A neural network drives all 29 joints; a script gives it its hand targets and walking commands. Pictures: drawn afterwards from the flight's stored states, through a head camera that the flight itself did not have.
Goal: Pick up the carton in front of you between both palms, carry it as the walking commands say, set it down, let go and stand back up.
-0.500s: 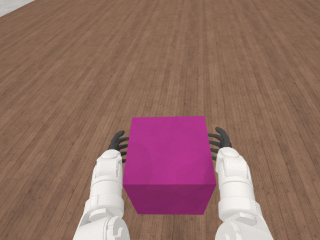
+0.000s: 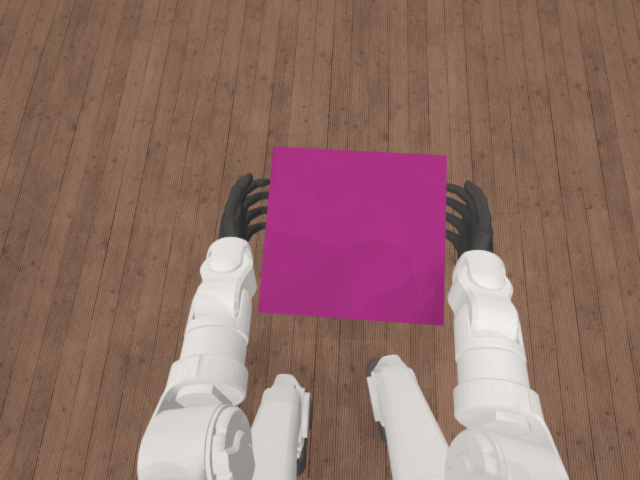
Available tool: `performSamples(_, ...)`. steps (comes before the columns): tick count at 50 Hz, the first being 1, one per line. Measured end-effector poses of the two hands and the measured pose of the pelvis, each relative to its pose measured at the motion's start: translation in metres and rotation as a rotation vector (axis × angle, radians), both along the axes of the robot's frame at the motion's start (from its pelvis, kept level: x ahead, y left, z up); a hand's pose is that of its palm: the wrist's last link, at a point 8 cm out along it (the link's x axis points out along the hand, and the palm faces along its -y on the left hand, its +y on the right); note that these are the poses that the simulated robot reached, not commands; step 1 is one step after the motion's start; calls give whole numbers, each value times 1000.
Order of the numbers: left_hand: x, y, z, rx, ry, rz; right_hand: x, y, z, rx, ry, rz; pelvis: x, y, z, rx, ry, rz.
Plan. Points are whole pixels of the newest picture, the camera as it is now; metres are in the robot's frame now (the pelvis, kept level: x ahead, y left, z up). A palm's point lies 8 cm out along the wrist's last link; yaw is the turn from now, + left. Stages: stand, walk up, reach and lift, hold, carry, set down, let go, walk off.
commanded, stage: set down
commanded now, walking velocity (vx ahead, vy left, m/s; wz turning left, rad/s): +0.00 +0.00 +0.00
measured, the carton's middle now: (349, 246) +0.41 -0.05 -0.16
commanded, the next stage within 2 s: none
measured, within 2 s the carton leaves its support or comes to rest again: rests again in 1.74 s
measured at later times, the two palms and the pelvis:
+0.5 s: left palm (276, 236) +0.46 +0.07 -0.22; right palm (456, 257) +0.39 -0.22 -0.22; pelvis -0.02 +0.00 -0.12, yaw +1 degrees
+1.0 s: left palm (300, 235) +0.50 +0.04 -0.37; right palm (444, 270) +0.40 -0.24 -0.36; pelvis -0.05 +0.00 -0.23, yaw +1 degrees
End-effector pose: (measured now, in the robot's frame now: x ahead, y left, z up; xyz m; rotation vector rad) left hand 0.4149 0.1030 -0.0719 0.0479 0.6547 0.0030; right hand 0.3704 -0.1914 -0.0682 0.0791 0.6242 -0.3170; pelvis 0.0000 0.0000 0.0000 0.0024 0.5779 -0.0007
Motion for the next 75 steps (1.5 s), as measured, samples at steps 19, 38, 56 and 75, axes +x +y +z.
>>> performSamples(19,31,-25,-110,17,45,-70,17,-23,-106,-7,50,-45,-11,2,-90,4,187,10)
performSamples(38,63,-51,-223,51,62,-166,21,-43,-226,2,75,-118,-41,-3,-184,3,217,20)
performSamples(56,89,-70,-332,74,104,-255,29,-56,-331,-17,133,-168,-51,2,-251,-27,222,37)
performSamples(75,95,-66,-356,89,132,-282,30,-52,-354,-4,167,-147,-44,7,-265,-54,206,49)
